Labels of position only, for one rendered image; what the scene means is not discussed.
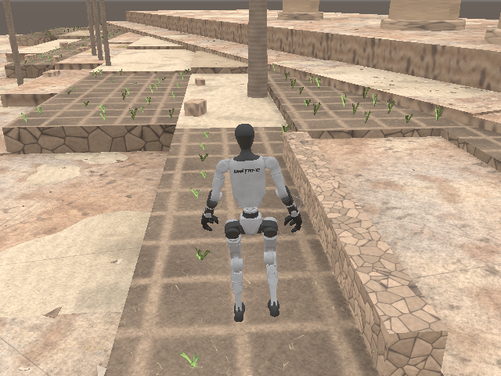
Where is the right robot hand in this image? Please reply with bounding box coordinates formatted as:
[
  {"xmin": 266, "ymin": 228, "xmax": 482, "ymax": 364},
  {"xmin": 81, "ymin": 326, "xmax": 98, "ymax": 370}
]
[{"xmin": 284, "ymin": 213, "xmax": 302, "ymax": 233}]

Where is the right robot foot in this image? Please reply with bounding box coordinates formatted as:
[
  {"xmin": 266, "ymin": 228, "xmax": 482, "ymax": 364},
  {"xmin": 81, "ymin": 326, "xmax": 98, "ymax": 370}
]
[{"xmin": 268, "ymin": 299, "xmax": 279, "ymax": 317}]

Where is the left robot forearm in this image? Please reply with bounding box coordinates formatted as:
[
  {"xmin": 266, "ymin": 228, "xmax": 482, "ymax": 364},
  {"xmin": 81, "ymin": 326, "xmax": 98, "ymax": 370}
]
[{"xmin": 204, "ymin": 190, "xmax": 218, "ymax": 218}]

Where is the robot torso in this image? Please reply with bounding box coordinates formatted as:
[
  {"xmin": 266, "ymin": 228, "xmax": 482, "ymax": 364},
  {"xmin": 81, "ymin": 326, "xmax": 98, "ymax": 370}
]
[{"xmin": 229, "ymin": 153, "xmax": 265, "ymax": 235}]

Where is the left robot hand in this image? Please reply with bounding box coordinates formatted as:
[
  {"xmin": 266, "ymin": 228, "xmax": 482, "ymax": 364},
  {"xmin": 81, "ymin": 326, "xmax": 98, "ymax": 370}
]
[{"xmin": 201, "ymin": 214, "xmax": 218, "ymax": 231}]

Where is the right robot upper arm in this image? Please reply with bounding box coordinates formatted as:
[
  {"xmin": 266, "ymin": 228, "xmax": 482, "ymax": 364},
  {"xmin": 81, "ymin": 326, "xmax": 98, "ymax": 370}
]
[{"xmin": 263, "ymin": 157, "xmax": 288, "ymax": 199}]

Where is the right robot forearm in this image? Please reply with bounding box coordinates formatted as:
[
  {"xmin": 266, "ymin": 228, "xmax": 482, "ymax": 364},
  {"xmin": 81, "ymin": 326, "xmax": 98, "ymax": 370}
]
[{"xmin": 281, "ymin": 186, "xmax": 299, "ymax": 217}]

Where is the left robot upper arm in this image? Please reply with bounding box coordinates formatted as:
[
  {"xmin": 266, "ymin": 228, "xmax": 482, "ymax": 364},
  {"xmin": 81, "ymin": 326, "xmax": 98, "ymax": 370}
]
[{"xmin": 210, "ymin": 159, "xmax": 230, "ymax": 202}]

